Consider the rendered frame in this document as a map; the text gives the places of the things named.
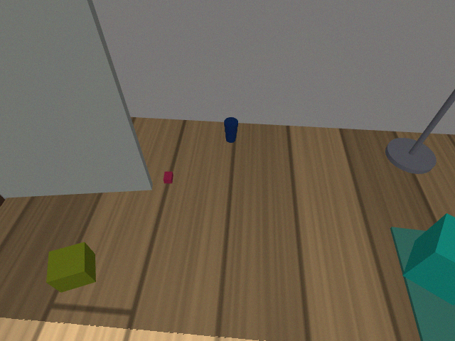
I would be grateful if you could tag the floor lamp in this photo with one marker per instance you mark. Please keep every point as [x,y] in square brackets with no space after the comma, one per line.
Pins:
[413,156]

